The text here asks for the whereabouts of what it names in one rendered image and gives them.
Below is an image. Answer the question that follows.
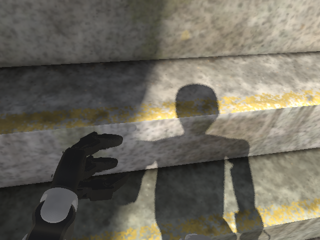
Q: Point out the left robot hand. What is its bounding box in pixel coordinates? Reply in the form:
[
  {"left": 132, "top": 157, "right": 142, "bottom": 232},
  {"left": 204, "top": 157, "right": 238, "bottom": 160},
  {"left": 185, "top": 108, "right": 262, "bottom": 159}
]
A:
[{"left": 51, "top": 131, "right": 129, "bottom": 201}]

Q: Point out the robot left forearm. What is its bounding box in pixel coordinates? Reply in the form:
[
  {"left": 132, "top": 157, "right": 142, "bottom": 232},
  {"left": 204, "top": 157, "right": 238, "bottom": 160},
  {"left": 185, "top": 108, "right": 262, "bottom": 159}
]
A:
[{"left": 22, "top": 187, "right": 78, "bottom": 240}]

